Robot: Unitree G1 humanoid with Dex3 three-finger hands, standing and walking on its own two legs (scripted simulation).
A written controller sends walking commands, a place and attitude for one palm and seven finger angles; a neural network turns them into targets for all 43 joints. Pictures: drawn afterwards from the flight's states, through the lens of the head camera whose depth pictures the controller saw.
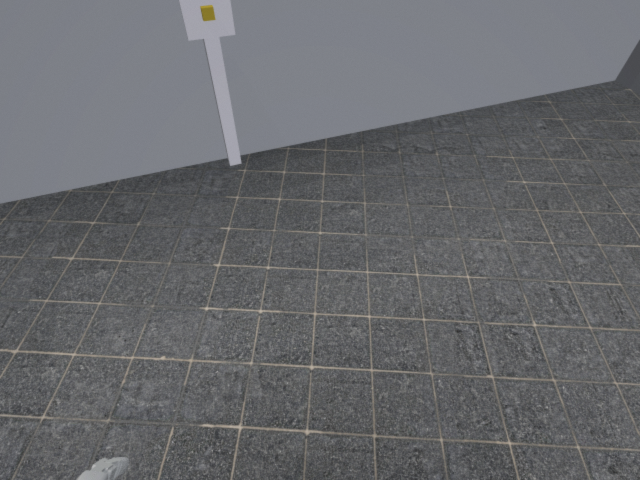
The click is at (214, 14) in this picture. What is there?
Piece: button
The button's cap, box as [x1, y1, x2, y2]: [200, 5, 214, 20]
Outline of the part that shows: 200,6 203,20 214,19 213,9 211,5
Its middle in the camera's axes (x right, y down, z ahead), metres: -0.42 -0.83 +1.41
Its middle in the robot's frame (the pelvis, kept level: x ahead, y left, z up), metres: +1.59 +0.50 -0.05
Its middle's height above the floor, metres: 0.72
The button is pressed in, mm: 0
